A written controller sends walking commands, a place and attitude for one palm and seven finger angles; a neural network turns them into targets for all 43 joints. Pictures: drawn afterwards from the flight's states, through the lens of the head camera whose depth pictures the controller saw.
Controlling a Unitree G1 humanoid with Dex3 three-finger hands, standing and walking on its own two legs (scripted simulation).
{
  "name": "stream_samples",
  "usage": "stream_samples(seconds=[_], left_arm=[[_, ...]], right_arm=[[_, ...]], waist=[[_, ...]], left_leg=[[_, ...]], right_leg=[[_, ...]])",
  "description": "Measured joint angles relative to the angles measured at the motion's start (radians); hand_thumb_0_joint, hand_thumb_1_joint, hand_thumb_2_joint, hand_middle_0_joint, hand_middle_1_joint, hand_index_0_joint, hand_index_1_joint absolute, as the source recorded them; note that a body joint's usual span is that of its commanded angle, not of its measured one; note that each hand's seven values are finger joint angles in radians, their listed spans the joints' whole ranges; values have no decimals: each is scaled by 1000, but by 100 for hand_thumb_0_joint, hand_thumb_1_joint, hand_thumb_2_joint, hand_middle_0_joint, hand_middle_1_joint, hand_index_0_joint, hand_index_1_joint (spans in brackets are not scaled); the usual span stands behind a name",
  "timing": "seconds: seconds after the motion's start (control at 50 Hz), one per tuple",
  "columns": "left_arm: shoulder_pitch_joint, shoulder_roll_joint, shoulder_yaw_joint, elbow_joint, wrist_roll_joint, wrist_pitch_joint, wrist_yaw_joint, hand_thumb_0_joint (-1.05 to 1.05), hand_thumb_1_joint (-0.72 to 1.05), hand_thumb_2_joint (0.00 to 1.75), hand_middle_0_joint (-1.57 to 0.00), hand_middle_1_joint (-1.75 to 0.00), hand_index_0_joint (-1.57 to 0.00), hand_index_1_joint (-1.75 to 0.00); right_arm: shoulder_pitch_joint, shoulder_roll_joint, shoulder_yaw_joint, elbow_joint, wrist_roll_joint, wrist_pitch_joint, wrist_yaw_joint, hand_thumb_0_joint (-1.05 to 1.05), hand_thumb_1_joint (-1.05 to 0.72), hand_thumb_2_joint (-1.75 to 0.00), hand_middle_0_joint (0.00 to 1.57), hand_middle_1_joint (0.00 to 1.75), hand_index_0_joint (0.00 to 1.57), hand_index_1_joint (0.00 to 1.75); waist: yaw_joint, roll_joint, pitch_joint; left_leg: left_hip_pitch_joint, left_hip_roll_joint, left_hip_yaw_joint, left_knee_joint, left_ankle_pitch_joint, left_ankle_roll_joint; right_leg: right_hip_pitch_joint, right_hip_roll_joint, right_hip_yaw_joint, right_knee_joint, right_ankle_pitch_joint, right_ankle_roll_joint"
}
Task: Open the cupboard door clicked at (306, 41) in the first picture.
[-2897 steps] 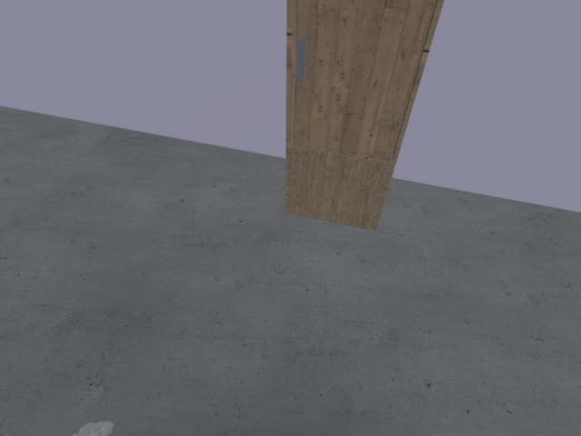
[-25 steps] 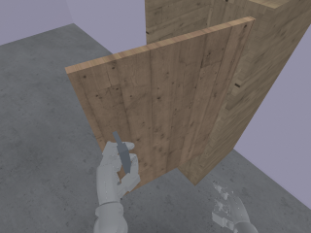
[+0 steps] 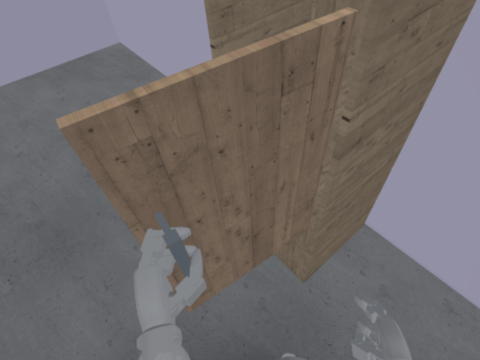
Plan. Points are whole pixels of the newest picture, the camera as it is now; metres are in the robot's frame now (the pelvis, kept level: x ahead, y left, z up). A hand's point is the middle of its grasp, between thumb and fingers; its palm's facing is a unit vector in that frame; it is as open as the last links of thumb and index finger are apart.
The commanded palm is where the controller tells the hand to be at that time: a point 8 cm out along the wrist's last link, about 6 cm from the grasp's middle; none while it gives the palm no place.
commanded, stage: open thumb and fingers to let go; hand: left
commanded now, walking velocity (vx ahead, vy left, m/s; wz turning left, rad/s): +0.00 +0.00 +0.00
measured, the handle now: (176, 247) +0.28 +0.11 +0.07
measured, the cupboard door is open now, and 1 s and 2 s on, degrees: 84 83 83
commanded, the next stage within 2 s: slide the hand sideways off the handle in 0.68 s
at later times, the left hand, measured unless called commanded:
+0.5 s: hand (180, 275) +0.24 +0.10 +0.07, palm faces +0.25 -0.97 +0.01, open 13.9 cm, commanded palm +0.20 +0.13 +0.07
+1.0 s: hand (178, 302) +0.20 +0.09 +0.07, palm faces -0.20 -0.98 +0.03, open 16.3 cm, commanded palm +0.19 +0.13 +0.07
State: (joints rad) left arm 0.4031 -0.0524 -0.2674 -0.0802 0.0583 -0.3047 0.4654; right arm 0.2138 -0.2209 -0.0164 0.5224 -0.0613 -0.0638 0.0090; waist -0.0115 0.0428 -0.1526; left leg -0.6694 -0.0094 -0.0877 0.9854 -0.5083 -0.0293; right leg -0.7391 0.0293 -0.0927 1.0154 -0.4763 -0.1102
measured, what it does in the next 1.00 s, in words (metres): shifts its weight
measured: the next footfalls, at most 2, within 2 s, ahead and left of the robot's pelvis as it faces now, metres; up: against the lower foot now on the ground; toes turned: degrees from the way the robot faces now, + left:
none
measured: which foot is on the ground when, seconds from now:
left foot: down 0.00-1.00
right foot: down 0.00-1.00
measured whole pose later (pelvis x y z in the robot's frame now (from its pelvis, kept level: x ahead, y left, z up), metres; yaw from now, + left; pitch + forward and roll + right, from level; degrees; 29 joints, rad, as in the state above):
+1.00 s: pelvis -0.02 +0.08 -0.01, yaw -2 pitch +8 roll -1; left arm 0.33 0.03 -0.39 -0.13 0.03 -0.25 0.14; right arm 0.26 -0.21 0.03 0.41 -0.01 -0.06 0.03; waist -0.01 0.05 -0.10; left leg -0.70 -0.05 -0.03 1.07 -0.52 0.03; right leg -0.74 -0.01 -0.03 1.03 -0.44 0.00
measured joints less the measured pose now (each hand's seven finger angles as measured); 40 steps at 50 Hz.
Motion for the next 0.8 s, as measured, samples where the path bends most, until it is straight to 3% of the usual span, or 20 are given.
stream_samples(seconds=[0.14, 0.34, 0.44, 0.8], left_arm=[[-41, -18, 30, 27, -14, 9, 6, 0, 38, 67, -36, -129, -36, -130], [-118, -12, 2, 78, 3, 22, 23, 0, -18, 43, -33, -123, -32, -124], [-159, -9, -18, 105, 11, 38, 42, 0, -37, 35, -30, -115, -32, -115], [-220, 18, -104, 105, 23, 134, 67, -1, -50, 30, -27, -48, -27, -49]], right_arm=[[4, 12, 12, 0, 4, -4, -8, 2, -91, -90, 19, 30, 20, 30], [-6, 24, 26, -3, 6, -10, -8, 2, -90, -90, 20, 30, 20, 30], [-8, 30, 32, -2, 7, -9, -9, 2, -90, -90, 20, 30, 20, 30], [-26, 54, 54, -13, 11, 23, 38, 2, -90, -90, 20, 30, 20, 30]], waist=[[5, -2, 11], [5, -2, 20], [3, -5, 24], [-6, -11, 17]], left_leg=[[3, -7, -2, -16, 20, 14], [-15, -13, 4, 8, 30, 4], [-12, -15, 12, 17, 31, 2], [-7, -26, 57, 60, 0, 46]], right_leg=[[5, -7, -2, -15, 24, 5], [-3, -14, 5, -15, 48, 25], [5, -16, 14, -21, 57, 41], [14, -24, 58, -7, 52, 90]])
